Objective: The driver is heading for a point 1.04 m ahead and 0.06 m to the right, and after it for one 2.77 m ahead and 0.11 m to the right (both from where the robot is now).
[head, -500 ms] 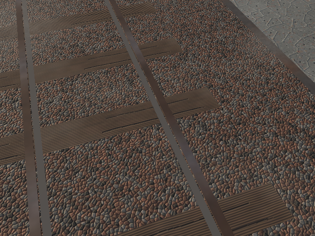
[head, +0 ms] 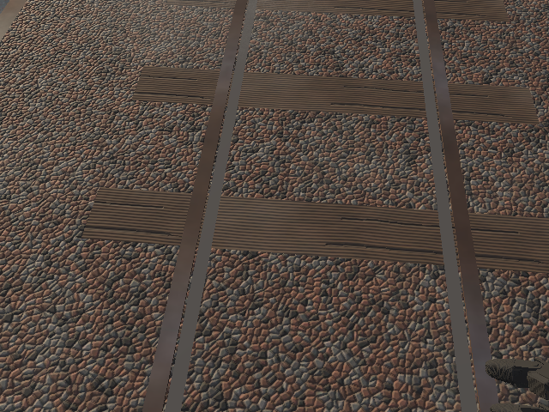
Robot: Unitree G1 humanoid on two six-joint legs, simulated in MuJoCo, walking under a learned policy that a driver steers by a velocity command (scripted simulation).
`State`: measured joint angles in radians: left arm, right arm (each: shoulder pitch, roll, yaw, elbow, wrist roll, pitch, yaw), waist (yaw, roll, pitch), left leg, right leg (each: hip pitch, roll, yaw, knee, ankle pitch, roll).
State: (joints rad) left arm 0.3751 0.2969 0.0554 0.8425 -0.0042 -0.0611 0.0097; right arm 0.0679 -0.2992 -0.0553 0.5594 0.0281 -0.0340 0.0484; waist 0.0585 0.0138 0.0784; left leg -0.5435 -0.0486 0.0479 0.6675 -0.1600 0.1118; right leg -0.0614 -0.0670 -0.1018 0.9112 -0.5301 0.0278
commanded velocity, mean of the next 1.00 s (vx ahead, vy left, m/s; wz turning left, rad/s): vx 0.50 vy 0.00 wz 0.13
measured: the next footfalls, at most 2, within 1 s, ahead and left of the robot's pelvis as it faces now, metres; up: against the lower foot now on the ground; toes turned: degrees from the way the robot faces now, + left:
right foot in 0.44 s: +0.46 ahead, -0.09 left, +0.00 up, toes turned +17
left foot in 0.92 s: +0.64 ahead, +0.19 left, +0.00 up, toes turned +3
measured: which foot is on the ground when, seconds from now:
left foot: down 0.00-0.46, up 0.48-0.90, down 0.92-1.00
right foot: up 0.00-0.42, down 0.44-0.92, up 0.94-1.00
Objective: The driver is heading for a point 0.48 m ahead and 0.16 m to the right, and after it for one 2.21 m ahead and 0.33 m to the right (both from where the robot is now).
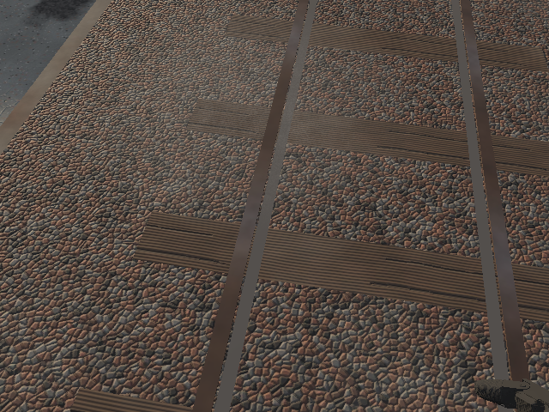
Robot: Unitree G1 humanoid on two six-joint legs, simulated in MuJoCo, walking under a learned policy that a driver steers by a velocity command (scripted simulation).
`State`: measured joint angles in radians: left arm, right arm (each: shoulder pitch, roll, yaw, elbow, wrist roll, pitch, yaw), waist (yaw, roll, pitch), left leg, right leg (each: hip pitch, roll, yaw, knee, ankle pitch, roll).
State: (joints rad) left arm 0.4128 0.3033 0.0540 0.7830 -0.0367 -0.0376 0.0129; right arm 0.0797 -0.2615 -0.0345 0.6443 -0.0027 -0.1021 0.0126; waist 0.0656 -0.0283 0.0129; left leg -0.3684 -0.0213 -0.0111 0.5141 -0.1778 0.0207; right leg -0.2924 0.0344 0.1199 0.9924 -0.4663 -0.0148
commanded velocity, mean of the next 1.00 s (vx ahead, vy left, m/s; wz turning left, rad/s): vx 0.50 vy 0.00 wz -0.41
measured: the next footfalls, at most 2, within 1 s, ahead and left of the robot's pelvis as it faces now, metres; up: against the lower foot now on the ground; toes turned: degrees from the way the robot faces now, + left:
right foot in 0.42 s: +0.35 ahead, -0.18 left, +0.00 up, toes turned -18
left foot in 0.92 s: +0.68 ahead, -0.09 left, +0.00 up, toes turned -26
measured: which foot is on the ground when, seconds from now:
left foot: down 0.00-0.44, up 0.46-0.90, down 0.92-1.00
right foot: up 0.00-0.40, down 0.42-0.92, up 0.94-1.00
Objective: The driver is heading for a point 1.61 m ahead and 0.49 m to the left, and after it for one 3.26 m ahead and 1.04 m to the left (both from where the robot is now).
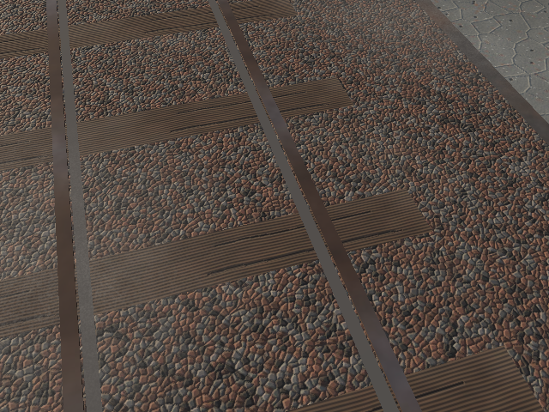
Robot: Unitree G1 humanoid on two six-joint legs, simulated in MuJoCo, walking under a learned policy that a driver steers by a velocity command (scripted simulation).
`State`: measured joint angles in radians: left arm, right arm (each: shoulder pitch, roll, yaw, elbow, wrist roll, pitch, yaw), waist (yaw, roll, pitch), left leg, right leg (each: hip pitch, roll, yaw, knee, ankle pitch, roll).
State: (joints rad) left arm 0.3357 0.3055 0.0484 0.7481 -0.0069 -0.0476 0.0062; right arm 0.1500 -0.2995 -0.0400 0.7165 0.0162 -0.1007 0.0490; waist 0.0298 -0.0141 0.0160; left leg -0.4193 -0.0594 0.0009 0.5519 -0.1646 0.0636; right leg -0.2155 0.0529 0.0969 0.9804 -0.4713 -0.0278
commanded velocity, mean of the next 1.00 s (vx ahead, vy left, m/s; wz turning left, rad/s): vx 0.50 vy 0.00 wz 0.51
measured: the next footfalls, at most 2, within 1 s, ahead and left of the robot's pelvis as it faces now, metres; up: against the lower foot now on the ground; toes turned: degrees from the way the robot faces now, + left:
right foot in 0.44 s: +0.43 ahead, -0.08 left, +0.00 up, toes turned +19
left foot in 0.94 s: +0.58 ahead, +0.28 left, +0.00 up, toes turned +36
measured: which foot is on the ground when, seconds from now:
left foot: down 0.00-0.44, up 0.46-0.92, down 0.94-1.00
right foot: up 0.00-0.42, down 0.44-0.94, up 0.96-1.00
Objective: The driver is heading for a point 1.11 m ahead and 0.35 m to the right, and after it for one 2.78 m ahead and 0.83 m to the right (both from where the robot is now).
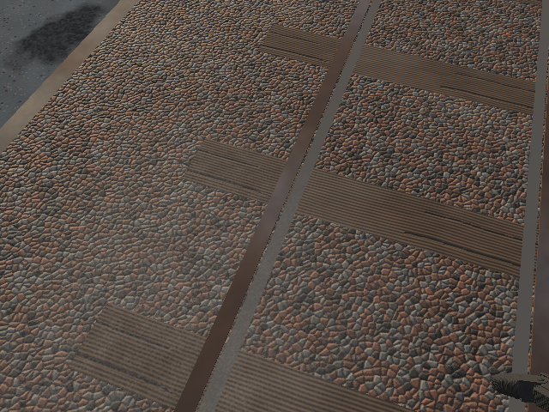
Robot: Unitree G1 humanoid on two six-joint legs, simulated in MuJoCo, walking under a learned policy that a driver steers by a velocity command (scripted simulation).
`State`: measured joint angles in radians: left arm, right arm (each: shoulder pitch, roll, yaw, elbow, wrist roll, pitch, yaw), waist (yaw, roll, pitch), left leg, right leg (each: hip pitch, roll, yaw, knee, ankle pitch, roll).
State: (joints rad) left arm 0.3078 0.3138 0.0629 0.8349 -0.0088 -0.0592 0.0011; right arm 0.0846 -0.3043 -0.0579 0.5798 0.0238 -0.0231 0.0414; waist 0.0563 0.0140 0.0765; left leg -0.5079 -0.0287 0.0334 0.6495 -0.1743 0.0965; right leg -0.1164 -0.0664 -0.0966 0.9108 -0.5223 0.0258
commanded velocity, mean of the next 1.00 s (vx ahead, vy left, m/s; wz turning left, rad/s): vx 0.50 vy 0.00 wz -0.33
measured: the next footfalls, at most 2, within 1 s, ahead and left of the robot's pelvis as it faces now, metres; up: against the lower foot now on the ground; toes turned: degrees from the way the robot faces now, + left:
right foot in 0.50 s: +0.45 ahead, -0.15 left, +0.00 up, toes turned -9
left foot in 0.96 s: +0.77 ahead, -0.02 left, +0.00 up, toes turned -29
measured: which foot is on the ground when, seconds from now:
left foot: down 0.00-0.52, up 0.54-0.94, down 0.96-1.00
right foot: up 0.00-0.48, down 0.50-0.96, up 0.98-1.00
